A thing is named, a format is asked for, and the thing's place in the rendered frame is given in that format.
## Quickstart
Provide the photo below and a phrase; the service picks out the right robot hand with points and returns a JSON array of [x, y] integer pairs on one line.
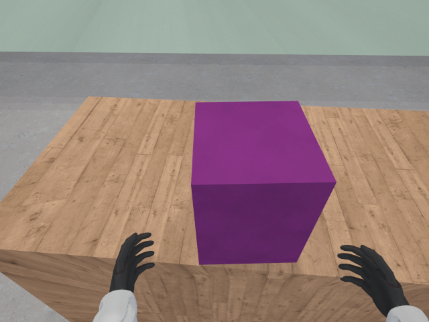
[[378, 279]]

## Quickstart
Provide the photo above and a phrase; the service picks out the left robot hand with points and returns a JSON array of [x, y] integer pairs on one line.
[[125, 272]]

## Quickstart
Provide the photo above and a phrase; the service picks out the left robot forearm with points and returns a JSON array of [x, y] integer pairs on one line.
[[117, 306]]

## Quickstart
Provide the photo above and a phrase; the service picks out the pedestal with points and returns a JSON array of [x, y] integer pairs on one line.
[[121, 166]]

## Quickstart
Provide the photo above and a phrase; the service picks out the carton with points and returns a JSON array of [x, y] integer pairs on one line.
[[259, 181]]

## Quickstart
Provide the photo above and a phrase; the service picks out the right robot forearm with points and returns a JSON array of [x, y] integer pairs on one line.
[[406, 313]]

